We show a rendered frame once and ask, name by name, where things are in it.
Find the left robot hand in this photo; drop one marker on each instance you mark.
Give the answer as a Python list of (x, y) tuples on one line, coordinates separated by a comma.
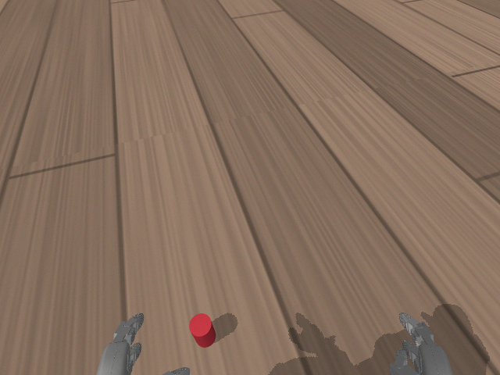
[(118, 357)]

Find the can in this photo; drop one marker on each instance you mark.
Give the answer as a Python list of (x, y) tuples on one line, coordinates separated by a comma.
[(202, 330)]

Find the right robot hand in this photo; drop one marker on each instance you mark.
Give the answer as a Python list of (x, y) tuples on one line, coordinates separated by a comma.
[(427, 357)]

